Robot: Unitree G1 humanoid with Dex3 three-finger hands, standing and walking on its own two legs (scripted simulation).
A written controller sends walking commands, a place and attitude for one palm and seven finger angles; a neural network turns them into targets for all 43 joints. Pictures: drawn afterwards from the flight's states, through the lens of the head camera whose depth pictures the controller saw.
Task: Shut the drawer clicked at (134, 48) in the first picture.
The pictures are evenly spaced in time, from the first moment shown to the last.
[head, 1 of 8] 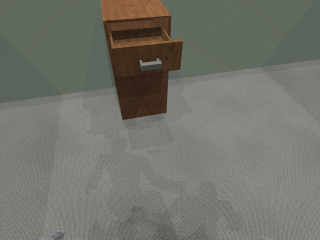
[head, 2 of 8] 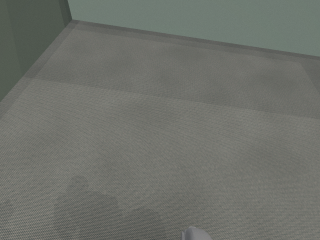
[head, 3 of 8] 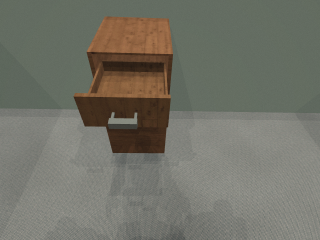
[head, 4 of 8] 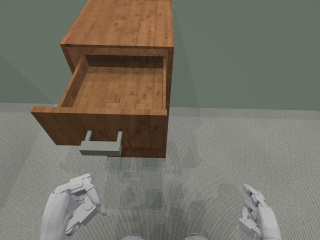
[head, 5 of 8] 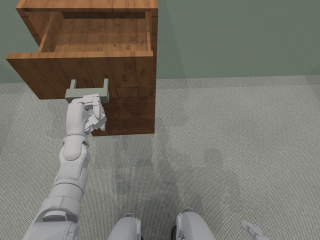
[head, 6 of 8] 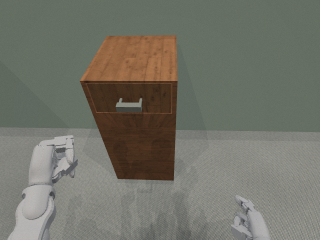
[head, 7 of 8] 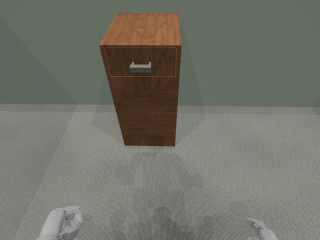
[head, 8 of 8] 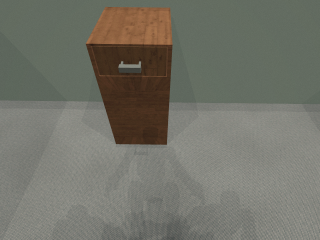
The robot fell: no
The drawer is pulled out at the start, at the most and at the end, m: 0.30 0.30 0.00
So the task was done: yes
